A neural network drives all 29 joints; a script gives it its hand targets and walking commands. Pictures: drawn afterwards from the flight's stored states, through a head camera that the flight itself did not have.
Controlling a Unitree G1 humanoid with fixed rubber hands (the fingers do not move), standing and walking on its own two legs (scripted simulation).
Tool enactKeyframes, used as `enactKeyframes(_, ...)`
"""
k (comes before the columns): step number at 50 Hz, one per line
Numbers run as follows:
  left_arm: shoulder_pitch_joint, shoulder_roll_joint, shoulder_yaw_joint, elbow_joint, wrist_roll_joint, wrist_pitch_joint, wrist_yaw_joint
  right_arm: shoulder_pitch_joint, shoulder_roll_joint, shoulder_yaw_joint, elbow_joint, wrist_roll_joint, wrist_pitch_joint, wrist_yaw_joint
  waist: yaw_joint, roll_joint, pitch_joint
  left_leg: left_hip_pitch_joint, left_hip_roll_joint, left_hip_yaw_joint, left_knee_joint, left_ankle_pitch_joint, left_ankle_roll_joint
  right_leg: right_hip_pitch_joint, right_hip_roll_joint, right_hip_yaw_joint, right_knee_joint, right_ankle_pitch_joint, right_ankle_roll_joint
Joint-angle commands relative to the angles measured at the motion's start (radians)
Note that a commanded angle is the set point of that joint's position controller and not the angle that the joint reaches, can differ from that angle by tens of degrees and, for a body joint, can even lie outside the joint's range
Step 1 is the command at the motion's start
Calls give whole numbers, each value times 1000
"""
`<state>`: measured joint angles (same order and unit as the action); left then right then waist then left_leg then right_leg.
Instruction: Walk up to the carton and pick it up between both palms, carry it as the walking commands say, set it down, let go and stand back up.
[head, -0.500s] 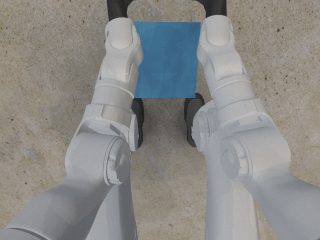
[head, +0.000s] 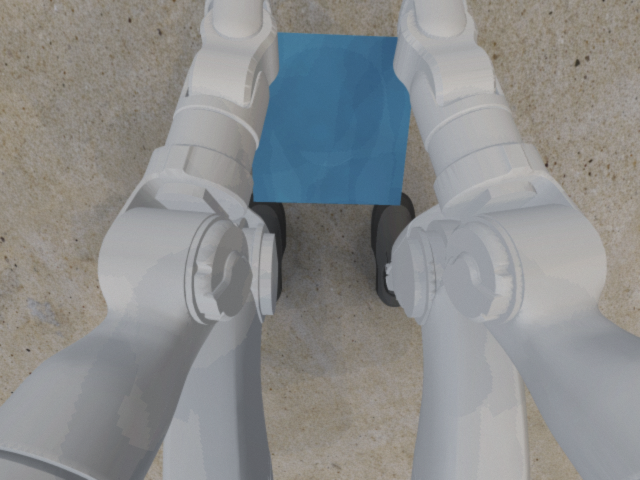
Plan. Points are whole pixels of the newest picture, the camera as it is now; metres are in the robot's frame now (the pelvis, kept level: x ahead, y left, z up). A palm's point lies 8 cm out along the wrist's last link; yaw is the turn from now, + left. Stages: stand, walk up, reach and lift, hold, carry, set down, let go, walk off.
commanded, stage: set down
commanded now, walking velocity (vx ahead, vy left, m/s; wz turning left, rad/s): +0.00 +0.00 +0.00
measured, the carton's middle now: (326, 117) +0.40 +0.02 -0.33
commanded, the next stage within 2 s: none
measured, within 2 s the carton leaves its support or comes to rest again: neither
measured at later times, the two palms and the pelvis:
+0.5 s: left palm out of the picture +0.52 +0.10 -0.22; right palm out of the picture +0.53 -0.07 -0.21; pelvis +0.00 +0.00 -0.02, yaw +0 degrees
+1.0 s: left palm out of the picture +0.52 +0.09 -0.22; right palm out of the picture +0.53 -0.07 -0.22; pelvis +0.01 +0.00 -0.02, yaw +0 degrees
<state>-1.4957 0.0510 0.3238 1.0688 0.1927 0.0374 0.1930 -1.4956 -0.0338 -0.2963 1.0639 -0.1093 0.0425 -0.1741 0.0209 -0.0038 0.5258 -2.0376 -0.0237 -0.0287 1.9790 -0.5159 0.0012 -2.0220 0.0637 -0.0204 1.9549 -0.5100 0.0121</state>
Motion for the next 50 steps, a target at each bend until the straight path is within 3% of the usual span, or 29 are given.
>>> enactKeyframes(1,-238,31,-71,-185,-110,-49,50,-254,-97,81,-167,-9,-41,-43,58,26,-1537,763,-129,15,-73,440,-46,526,98,11,-4,310,26)
enactKeyframes(2,-232,-11,-96,-164,-131,-50,47,-263,-37,138,-179,22,-40,-29,60,-16,-1530,749,-124,11,-73,459,-34,537,104,5,1,333,25)
enactKeyframes(3,-203,-48,-126,-119,-136,-50,41,-261,12,158,-160,48,-40,-15,63,13,-1496,743,-120,6,-76,452,-28,501,108,4,1,325,20)
enactKeyframes(6,-208,-83,-121,-125,-101,-57,21,-259,101,221,-133,89,-29,19,106,-2,-1454,689,-110,23,-64,450,-24,478,105,18,-7,341,26)
enactKeyframes(7,-198,-97,-130,-106,-102,-52,19,-254,84,204,-118,77,-24,21,85,14,-1440,672,-104,10,-61,452,-29,453,103,14,7,345,20)
enactKeyframes(8,-173,-82,-86,-78,-65,-47,10,-286,104,216,-150,88,-23,35,132,-19,-1417,643,-103,22,-58,426,-20,461,102,26,-3,326,30)
enactKeyframes(9,-184,-87,-76,-77,-56,-46,13,-252,98,184,-123,65,-18,32,102,-9,-1382,625,-100,10,-67,411,-20,437,105,23,9,318,26)
enactKeyframes(12,-151,16,-1,-43,-8,-45,29,-245,-59,98,-132,20,-23,3,85,6,-1343,594,-103,20,-67,343,-30,426,104,29,-2,261,31)
enactKeyframes(14,-174,34,-2,-42,-5,-40,32,-233,-106,59,-121,-28,-23,-18,40,1,-1332,558,-111,25,-65,301,-33,471,99,38,-23,243,28)
enactKeyframes(16,-163,69,40,-22,17,-34,34,-225,-152,32,-105,-51,-24,-25,64,10,-1278,534,-119,36,-64,270,-42,438,100,35,-21,204,29)
enactKeyframes(18,-166,79,45,-5,-10,-30,32,-202,-175,-7,-68,-91,-28,-34,21,1,-1235,504,-128,27,-68,251,-42,431,98,33,-23,197,29)
enactKeyframes(19,-211,61,28,-48,-31,-38,22,-191,-123,5,-31,-69,-19,-21,40,4,-1211,513,-126,22,-76,266,-42,405,98,34,-24,198,26)
enactKeyframes(20,-211,69,34,-61,-19,-43,23,-253,-115,26,-108,-50,-30,-18,69,-3,-1247,533,-125,20,-71,284,-40,408,98,34,-19,203,29)
enactKeyframes(21,-198,52,34,-30,-11,-37,16,-194,-90,18,-17,-62,-18,-10,66,10,-1218,507,-129,30,-71,271,-44,415,97,39,-24,204,24)
enactKeyframes(23,-197,-6,17,3,-13,-27,-1,-256,-49,27,-46,-54,-17,5,55,13,-1183,494,-130,16,-82,250,-37,376,99,35,-23,181,25)
enactKeyframes(25,-237,-48,16,-46,-11,-31,-19,-292,55,74,-62,-21,-14,35,98,-5,-1207,496,-126,17,-72,280,-30,384,102,41,-10,210,27)
enactKeyframes(26,-238,-78,5,-16,-4,-28,-27,-297,77,78,-34,-25,-8,40,76,-12,-1184,475,-122,19,-64,272,-29,365,101,42,-15,208,31)
enactKeyframes(27,-248,-75,20,-32,16,-29,-32,-311,122,80,-28,-2,1,56,111,-9,-1178,489,-115,15,-74,269,-28,348,97,40,-9,201,32)
enactKeyframes(30,-239,-70,45,-56,13,-37,-34,-293,64,58,-48,-46,-5,55,75,-37,-1210,460,-114,18,-41,287,-34,372,96,46,-1,235,31)
enactKeyframes(35,-145,35,102,-3,51,-39,-8,-249,-120,-31,-108,-117,-33,2,60,-23,-1231,461,-128,27,-31,305,-41,429,102,50,4,262,37)
enactKeyframes(36,-153,72,104,6,44,-41,-8,-205,-113,-35,-38,-123,-23,2,63,-31,-1196,435,-129,22,-41,289,-43,412,98,49,7,254,42)
enactKeyframes(37,-146,63,98,-9,43,-44,-3,-194,-155,-55,-53,-131,-38,-7,39,-14,-1226,478,-134,21,-34,318,-51,410,101,36,16,267,42)
enactKeyframes(38,-183,63,74,-65,9,-51,-5,-179,-111,-41,-33,-113,-32,-4,50,-7,-1209,464,-130,25,-39,316,-43,411,97,55,-3,266,33)
enactKeyframes(39,-164,7,42,10,-7,-39,-18,-196,-101,-27,-6,-107,-32,6,23,-1,-1182,449,-134,12,-47,300,-49,374,94,36,13,252,33)
enactKeyframes(40,-176,29,60,-16,0,-48,-14,-219,-101,-19,-22,-107,-36,7,48,5,-1184,465,-136,19,-46,308,-51,360,96,36,12,241,34)
enactKeyframes(46,-226,-38,62,10,3,-33,-46,-301,-5,38,-27,-53,-21,44,95,-30,-1121,439,-116,7,-46,253,-30,322,92,57,1,182,29)
enactKeyframes(48,-229,-77,70,38,10,-31,-58,-301,35,38,6,-62,-17,63,79,-51,-1103,424,-122,12,-39,260,-34,291,92,44,14,187,37)
enactKeyframes(49,-228,-91,58,1,25,-30,-61,-310,86,45,-16,-52,-12,70,104,-10,-1142,431,-120,16,-35,282,-31,327,93,57,19,224,31)
enactKeyframes(50,-208,-48,78,3,39,-40,-48,-302,41,33,-24,-57,-19,62,112,-23,-1155,455,-115,20,-26,301,-32,316,96,60,19,228,35)
